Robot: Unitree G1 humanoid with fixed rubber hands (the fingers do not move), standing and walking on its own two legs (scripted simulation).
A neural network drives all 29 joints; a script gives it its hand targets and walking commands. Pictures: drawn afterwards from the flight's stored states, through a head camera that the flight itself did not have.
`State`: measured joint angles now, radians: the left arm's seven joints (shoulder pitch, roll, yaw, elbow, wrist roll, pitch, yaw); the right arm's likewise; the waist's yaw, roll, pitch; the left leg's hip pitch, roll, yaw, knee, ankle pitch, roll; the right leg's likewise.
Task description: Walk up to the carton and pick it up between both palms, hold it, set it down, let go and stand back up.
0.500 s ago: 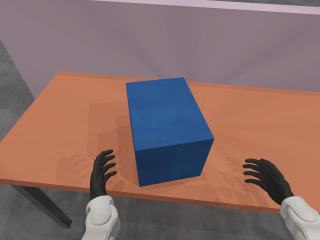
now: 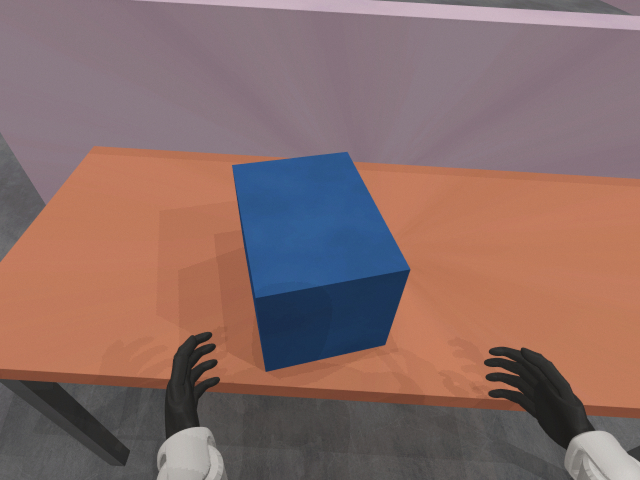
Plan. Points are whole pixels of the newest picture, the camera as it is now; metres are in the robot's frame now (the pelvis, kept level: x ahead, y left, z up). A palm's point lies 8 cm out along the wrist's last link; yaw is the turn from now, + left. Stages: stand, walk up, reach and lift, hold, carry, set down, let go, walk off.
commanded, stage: set down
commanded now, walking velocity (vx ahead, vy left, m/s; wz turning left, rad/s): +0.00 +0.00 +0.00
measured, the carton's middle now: (308, 255) +0.45 +0.05 +0.01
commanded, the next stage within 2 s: none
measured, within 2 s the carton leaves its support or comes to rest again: neither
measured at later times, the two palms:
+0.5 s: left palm (167, 429) +0.18 +0.20 +0.00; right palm (544, 433) +0.20 -0.24 +0.00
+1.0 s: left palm (146, 446) +0.17 +0.22 -0.03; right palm (519, 450) +0.18 -0.22 -0.03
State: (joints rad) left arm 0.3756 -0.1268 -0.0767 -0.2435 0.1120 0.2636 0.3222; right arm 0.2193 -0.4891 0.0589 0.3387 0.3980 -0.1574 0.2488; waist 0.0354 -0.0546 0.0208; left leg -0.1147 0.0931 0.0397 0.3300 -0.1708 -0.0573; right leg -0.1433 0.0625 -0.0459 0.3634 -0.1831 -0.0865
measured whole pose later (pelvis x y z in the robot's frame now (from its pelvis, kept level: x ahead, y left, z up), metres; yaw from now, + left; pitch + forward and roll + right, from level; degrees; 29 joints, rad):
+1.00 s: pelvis +0.01 +0.03 +0.00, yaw +0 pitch -2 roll +0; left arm 0.36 0.05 -0.05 0.10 0.05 0.16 0.19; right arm 0.26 -0.36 -0.02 0.44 0.21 -0.14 0.23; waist 0.03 -0.01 0.04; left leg -0.10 0.06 0.06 0.31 -0.18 -0.03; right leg -0.11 0.03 -0.02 0.30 -0.16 -0.04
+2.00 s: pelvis +0.02 +0.06 +0.00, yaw -2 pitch -4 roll -1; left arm 0.21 0.15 -0.02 0.53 0.06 0.14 0.07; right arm 0.20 -0.26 -0.06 0.55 0.03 -0.19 0.10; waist -0.02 -0.01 0.05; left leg -0.05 0.04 0.09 0.36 -0.23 0.00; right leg -0.06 0.01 0.01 0.32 -0.19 -0.01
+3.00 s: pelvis +0.02 +0.05 -0.01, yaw +1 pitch +0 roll +0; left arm 0.16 0.35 0.05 0.89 0.03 -0.01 -0.04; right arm 0.28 -0.38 -0.03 0.71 -0.02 -0.01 0.03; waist 0.00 0.06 0.04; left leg -0.20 0.02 0.04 0.48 -0.28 0.00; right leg -0.21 -0.01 -0.03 0.48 -0.27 0.00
